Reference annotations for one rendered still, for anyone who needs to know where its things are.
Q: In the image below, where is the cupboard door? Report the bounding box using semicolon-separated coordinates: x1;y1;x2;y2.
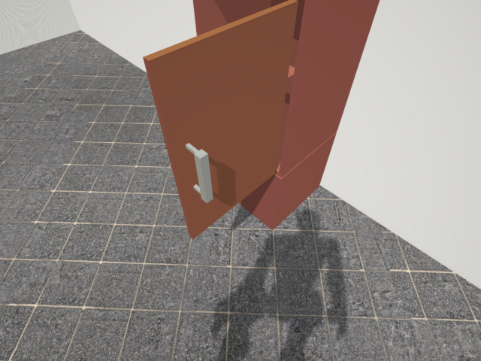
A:
143;0;298;239

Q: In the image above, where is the handle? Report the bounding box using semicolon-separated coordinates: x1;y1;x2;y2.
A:
186;143;213;203

